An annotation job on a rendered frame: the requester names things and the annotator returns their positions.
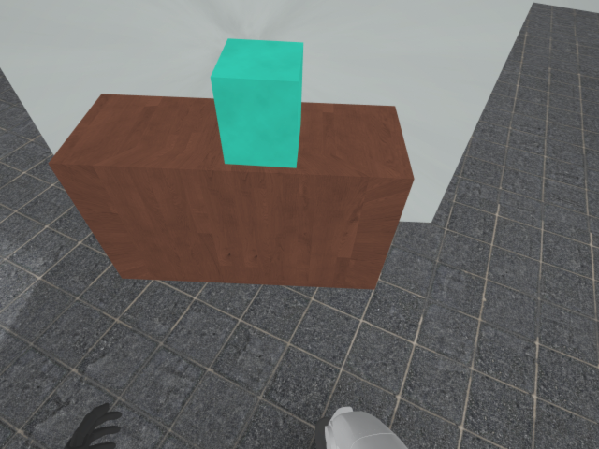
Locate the right robot shin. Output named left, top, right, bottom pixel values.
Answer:
left=327, top=407, right=353, bottom=449

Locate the carton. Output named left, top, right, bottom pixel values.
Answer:
left=211, top=38, right=303, bottom=168

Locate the robot left hand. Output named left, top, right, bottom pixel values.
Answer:
left=64, top=403, right=122, bottom=449

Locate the robot right thigh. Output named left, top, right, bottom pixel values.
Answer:
left=325, top=412, right=408, bottom=449

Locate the pedestal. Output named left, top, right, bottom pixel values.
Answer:
left=49, top=94, right=414, bottom=290

